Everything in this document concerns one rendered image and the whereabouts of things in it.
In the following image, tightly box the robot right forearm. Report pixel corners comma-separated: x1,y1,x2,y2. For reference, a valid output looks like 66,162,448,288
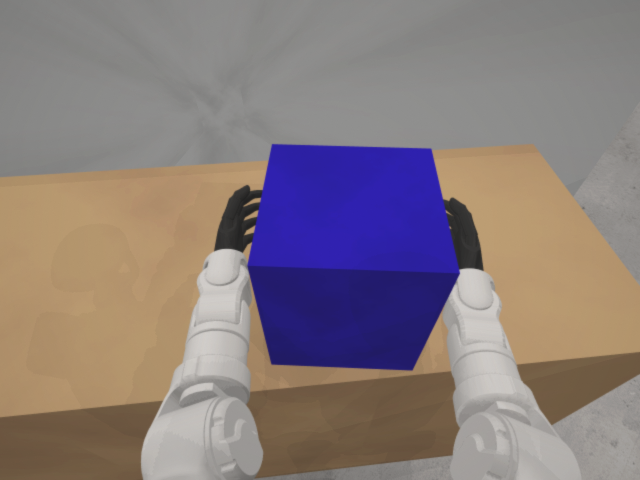
442,268,582,480

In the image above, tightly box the pedestal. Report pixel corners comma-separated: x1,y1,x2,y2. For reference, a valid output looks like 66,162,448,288
0,144,640,480

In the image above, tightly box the right robot upper arm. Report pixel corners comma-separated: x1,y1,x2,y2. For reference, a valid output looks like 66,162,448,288
450,411,581,480

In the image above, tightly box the left robot hand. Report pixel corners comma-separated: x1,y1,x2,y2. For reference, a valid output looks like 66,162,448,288
214,185,263,253

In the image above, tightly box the left robot upper arm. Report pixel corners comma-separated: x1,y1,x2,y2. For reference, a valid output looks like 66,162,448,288
142,395,263,480

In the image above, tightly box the robot left forearm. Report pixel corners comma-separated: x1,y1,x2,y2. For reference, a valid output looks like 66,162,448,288
141,249,252,480

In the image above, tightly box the right robot hand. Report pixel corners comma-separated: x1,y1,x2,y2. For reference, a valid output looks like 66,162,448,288
443,198,484,271

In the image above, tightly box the carton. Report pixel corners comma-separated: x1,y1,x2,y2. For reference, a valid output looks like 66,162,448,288
247,144,460,370

